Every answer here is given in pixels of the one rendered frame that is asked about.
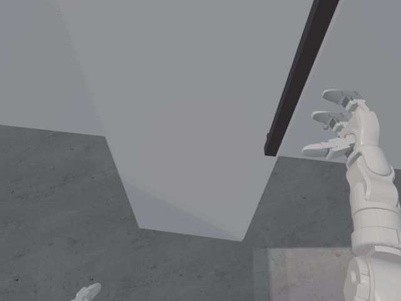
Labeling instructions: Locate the handle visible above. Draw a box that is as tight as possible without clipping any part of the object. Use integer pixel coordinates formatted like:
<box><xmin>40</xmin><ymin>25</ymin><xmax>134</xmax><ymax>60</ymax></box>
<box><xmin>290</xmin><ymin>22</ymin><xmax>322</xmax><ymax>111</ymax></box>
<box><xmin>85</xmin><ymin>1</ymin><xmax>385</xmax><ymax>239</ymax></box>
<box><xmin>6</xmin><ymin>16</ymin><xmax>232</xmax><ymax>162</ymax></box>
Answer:
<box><xmin>264</xmin><ymin>0</ymin><xmax>339</xmax><ymax>157</ymax></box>

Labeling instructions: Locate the robot right forearm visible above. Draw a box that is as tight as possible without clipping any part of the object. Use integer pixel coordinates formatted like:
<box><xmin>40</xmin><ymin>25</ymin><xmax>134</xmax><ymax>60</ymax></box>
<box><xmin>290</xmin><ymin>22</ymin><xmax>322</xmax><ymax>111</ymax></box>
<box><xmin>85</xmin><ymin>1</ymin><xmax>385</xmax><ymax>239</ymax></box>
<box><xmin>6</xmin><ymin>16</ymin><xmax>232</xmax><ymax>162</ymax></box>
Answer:
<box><xmin>346</xmin><ymin>145</ymin><xmax>401</xmax><ymax>264</ymax></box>

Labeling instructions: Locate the fridge door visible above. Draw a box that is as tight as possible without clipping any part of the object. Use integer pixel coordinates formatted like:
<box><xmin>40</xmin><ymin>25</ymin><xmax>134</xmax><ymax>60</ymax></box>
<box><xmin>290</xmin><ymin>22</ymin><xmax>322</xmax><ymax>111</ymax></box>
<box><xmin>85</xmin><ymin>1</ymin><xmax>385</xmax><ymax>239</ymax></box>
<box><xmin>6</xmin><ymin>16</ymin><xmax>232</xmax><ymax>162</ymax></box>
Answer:
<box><xmin>54</xmin><ymin>0</ymin><xmax>341</xmax><ymax>241</ymax></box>

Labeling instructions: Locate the left robot hand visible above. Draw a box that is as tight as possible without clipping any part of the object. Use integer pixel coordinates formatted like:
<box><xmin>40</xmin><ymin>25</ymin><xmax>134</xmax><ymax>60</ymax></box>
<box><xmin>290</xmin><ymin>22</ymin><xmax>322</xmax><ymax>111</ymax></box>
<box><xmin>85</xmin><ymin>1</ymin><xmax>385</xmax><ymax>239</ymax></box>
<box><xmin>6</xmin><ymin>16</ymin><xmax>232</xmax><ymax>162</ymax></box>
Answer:
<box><xmin>71</xmin><ymin>283</ymin><xmax>101</xmax><ymax>301</ymax></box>

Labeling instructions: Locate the right robot upper arm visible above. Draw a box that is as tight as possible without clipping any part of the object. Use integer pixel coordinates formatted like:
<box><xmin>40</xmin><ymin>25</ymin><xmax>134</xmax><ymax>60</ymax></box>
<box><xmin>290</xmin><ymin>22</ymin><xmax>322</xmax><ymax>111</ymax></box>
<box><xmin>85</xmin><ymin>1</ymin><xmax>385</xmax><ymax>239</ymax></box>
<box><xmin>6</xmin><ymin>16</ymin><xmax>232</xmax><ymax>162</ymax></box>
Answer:
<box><xmin>343</xmin><ymin>255</ymin><xmax>401</xmax><ymax>301</ymax></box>

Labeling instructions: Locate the right robot hand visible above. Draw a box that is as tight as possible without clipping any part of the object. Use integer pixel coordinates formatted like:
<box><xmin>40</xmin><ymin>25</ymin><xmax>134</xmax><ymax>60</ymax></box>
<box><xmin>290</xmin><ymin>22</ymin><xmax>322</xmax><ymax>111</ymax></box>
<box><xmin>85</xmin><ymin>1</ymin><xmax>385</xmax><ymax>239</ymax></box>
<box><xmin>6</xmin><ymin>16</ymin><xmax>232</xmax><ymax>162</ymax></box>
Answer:
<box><xmin>301</xmin><ymin>89</ymin><xmax>380</xmax><ymax>161</ymax></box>

